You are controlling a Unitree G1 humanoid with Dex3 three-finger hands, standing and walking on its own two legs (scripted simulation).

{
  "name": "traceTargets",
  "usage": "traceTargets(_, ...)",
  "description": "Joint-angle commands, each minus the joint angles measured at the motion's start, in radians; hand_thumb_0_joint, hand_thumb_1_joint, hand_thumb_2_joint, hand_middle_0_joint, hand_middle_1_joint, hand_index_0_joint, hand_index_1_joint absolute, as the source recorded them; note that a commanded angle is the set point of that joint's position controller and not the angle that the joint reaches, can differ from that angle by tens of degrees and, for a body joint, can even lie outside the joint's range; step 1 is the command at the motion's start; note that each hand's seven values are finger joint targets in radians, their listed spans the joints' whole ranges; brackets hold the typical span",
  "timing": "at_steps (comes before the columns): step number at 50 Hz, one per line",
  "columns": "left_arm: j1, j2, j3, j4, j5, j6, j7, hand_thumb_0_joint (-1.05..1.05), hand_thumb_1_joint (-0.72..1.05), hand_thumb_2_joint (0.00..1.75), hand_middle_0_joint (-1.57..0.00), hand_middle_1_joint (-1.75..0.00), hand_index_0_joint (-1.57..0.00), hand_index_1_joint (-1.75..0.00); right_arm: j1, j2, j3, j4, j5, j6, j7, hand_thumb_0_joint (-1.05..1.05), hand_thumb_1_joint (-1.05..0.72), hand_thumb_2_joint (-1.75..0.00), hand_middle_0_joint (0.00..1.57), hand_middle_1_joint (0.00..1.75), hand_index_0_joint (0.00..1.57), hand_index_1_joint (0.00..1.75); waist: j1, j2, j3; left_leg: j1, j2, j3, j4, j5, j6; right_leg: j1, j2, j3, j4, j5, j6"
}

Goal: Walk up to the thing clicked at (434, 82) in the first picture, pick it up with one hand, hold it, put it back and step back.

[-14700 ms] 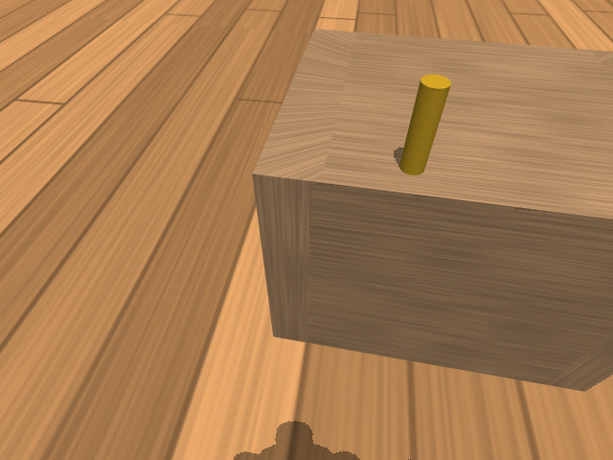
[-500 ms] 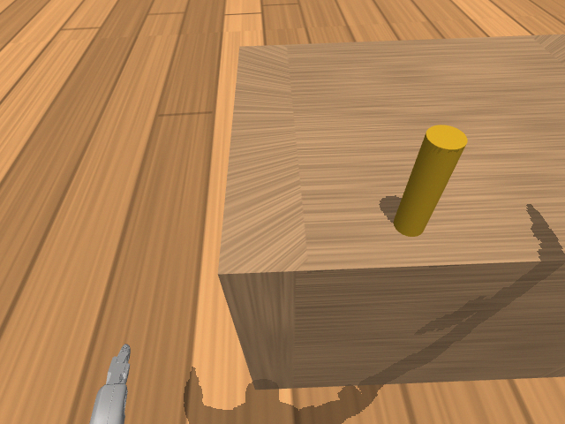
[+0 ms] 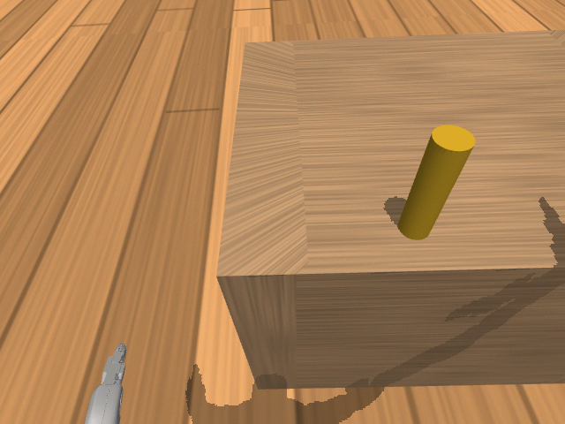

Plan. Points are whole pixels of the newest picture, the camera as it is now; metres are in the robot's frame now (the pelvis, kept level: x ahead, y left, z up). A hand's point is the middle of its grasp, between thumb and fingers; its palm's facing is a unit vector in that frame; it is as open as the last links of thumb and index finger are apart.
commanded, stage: go down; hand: right
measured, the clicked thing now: (430, 189) +0.45 -0.19 +0.09
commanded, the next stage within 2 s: approach in 0.86 s
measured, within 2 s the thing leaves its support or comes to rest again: neither
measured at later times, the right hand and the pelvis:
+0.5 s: hand out of the picture +0.37 -0.37 +0.18, palm faces +0.14 +0.99 +0.01, open 17.4 cm; pelvis +0.00 +0.00 +0.00, yaw +0 degrees
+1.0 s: hand out of the picture +0.36 -0.38 +0.17, palm faces +0.13 +0.99 +0.02, open 17.4 cm; pelvis -0.01 +0.00 +0.00, yaw +0 degrees
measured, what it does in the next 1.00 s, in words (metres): stands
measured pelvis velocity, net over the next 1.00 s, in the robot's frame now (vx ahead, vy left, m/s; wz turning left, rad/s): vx -0.01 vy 0.00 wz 0.00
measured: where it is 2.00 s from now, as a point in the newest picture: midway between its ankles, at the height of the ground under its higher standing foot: outside the picture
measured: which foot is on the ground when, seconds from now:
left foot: down 0.00-1.00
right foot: down 0.00-1.00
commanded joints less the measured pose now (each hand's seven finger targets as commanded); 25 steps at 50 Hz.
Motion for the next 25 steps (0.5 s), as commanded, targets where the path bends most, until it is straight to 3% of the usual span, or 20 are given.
traceTargets(1, -0.073, 0.156, 0.064, -0.172, -0.004, -0.063, 0.02, 0.0, -0.56, 0.06, -0.05, -0.05, -0.05, -0.05, -0.367, -0.418, -0.05, -0.193, 0.027, -0.061, -0.002, 0.0, 0.54, -0.06, 0.05, 0.05, 0.05, 0.05, 0.0, -0.169, -0.259, 0.213, -0.037, 0.026, -0.02, 0.19, 0.064, 0.018, 0.025, -0.043, -0.092, 0.382, -0.016)
traceTargets(3, -0.04, 0.147, 0.051, -0.163, -0.001, -0.058, 0.018, 0.0, -0.57, 0.06, -0.05, -0.05, -0.05, -0.05, -0.338, -0.409, -0.044, -0.168, 0.024, -0.061, 0.003, 0.0, 0.52, -0.06, 0.05, 0.05, 0.05, 0.05, -0.003, -0.16, -0.263, 0.216, -0.038, 0.027, -0.015, 0.197, 0.064, 0.013, 0.028, -0.043, -0.088, 0.388, -0.017)
traceTargets(4, -0.011, 0.171, 0.079, -0.159, -0.002, -0.056, 0.018, 0.0, -0.56, 0.06, -0.05, -0.05, -0.05, -0.05, -0.359, -0.424, -0.053, -0.202, 0.025, -0.063, 0.004, 0.0, 0.53, -0.06, 0.05, 0.05, 0.05, 0.05, 0.0, -0.168, -0.301, 0.223, -0.039, 0.026, -0.007, 0.226, 0.066, 0.034, 0.027, -0.042, -0.085, 0.42, -0.015)
traceTargets(6, -0.021, 0.164, 0.065, -0.188, -0.002, -0.058, 0.017, 0.0, -0.56, 0.06, -0.05, -0.05, -0.05, -0.05, -0.384, -0.431, -0.055, -0.219, 0.027, -0.065, 0.007, 0.0, 0.53, -0.05, 0.05, 0.05, 0.05, 0.05, -0.004, -0.197, -0.34, 0.229, -0.039, 0.025, 0.001, 0.257, 0.068, 0.067, 0.025, -0.043, -0.07, 0.487, -0.007)
traceTargets(7, 0.003, 0.172, 0.072, -0.169, 0.0, -0.054, 0.019, 0.0, -0.56, 0.06, -0.05, -0.05, -0.04, -0.05, -0.359, -0.416, -0.053, -0.19, 0.032, -0.057, 0.009, 0.0, 0.52, -0.06, 0.06, 0.05, 0.05, 0.05, -0.004, -0.192, -0.331, 0.231, -0.041, 0.027, 0.004, 0.273, 0.071, 0.06, 0.025, -0.041, -0.068, 0.513, -0.004)
traceTargets(8, 0.008, 0.186, 0.092, -0.144, -0.002, -0.051, 0.017, 0.0, -0.56, 0.06, -0.05, -0.05, -0.05, -0.05, -0.38, -0.447, -0.07, -0.256, 0.031, -0.061, 0.008, 0.0, 0.52, -0.05, 0.06, 0.05, 0.05, 0.05, -0.019, -0.231, -0.356, 0.235, -0.04, 0.028, 0.009, 0.279, 0.074, 0.078, 0.023, -0.038, -0.071, 0.544, -0.001)
traceTargets(9, -0.023, 0.151, 0.051, -0.153, -0.002, -0.053, 0.016, 0.0, -0.56, 0.06, -0.05, -0.05, -0.04, -0.05, -0.387, -0.431, -0.053, -0.213, 0.032, -0.057, 0.01, 0.0, 0.53, -0.05, 0.06, 0.05, 0.06, 0.05, -0.012, -0.219, -0.313, 0.198, -0.045, 0.031, 0.003, 0.242, 0.069, 0.073, 0.018, -0.037, -0.066, 0.53, -0.002)
traceTargets(10, -0.018, 0.166, 0.077, -0.135, 0.0, -0.053, 0.018, 0.0, -0.57, 0.06, -0.05, -0.05, -0.04, -0.06, -0.386, -0.438, -0.061, -0.234, 0.026, -0.058, 0.007, 0.0, 0.5, -0.05, 0.06, 0.05, 0.06, 0.05, -0.017, -0.239, -0.331, 0.205, -0.041, 0.025, 0.004, 0.252, 0.074, 0.077, 0.02, -0.04, -0.069, 0.527, 0.0)
traceTargets(13, -0.056, 0.155, 0.053, -0.175, 0.002, -0.057, 0.015, 0.0, -0.57, 0.06, -0.05, -0.05, -0.04, -0.06, -0.37, -0.43, -0.06, -0.177, 0.018, -0.05, 0.002, 0.0, 0.51, -0.05, 0.06, 0.05, 0.06, 0.05, -0.015, -0.17, -0.304, 0.239, -0.038, 0.023, 0.0, 0.236, 0.073, 0.002, 0.026, -0.043, -0.074, 0.448, -0.01)
traceTargets(14, -0.057, 0.173, 0.071, -0.185, 0.0, -0.055, 0.018, 0.0, -0.56, 0.06, -0.05, -0.05, -0.05, -0.05, -0.399, -0.454, -0.07, -0.222, 0.02, -0.055, 0.002, 0.0, 0.52, -0.06, 0.06, 0.05, 0.06, 0.05, -0.024, -0.186, -0.327, 0.257, -0.037, 0.023, 0.002, 0.232, 0.072, 0.009, 0.025, -0.042, -0.079, 0.44, -0.011)
traceTargets(16, -0.043, 0.168, 0.061, -0.218, -0.001, -0.053, 0.02, 0.0, -0.57, 0.06, -0.05, -0.05, -0.05, -0.05, -0.368, -0.45, -0.071, -0.187, 0.015, -0.05, 0.003, 0.0, 0.5, -0.06, 0.06, 0.05, 0.06, 0.05, -0.023, -0.157, -0.318, 0.277, -0.036, 0.024, -0.002, 0.23, 0.071, 0.001, 0.029, -0.047, -0.082, 0.417, -0.015)
traceTargets(17, -0.032, 0.182, 0.073, -0.231, -0.002, -0.052, 0.022, 0.0, -0.56, 0.05, -0.05, -0.05, -0.05, -0.05, -0.38, -0.446, -0.069, -0.178, 0.02, -0.048, 0.006, 0.0, 0.51, -0.05, 0.06, 0.05, 0.06, 0.05, -0.01, -0.125, -0.327, 0.264, -0.04, 0.025, -0.002, 0.234, 0.069, 0.008, 0.027, -0.046, -0.079, 0.42, -0.018)
traceTargets(19, -0.017, 0.147, 0.038, -0.225, -0.004, -0.051, 0.018, 0.0, -0.55, 0.05, -0.05, -0.05, -0.05, -0.05, -0.349, -0.446, -0.078, -0.168, 0.022, -0.048, 0.007, 0.0, 0.52, -0.05, 0.06, 0.05, 0.06, 0.05, -0.024, -0.133, -0.303, 0.272, -0.034, 0.022, -0.007, 0.217, 0.064, -0.014, 0.034, -0.053, -0.079, 0.382, -0.023)
traceTargets(22, 0.028, 0.141, 0.039, -0.204, -0.003, -0.046, 0.017, 0.0, -0.56, 0.06, -0.05, -0.05, -0.04, -0.05, -0.303, -0.425, -0.063, -0.121, 0.022, -0.038, 0.011, 0.0, 0.51, -0.05, 0.06, 0.05, 0.06, 0.05, -0.011, -0.12, -0.273, 0.252, -0.037, 0.025, -0.002, 0.229, 0.065, -0.023, 0.032, -0.052, -0.08, 0.396, -0.022)
traceTargets(25, 0.017, 0.152, 0.044, -0.242, -0.003, -0.052, 0.014, 0.0, -0.56, 0.06, -0.05, -0.05, -0.04, -0.05, -0.309, -0.452, -0.073, -0.134, 0.015, -0.045, 0.018, 0.0, 0.53, -0.06, 0.05, 0.05, 0.05, 0.05, -0.013, -0.126, -0.285, 0.257, -0.032, 0.02, 0.004, 0.243, 0.065, -0.024, 0.036, -0.056, -0.074, 0.402, -0.022)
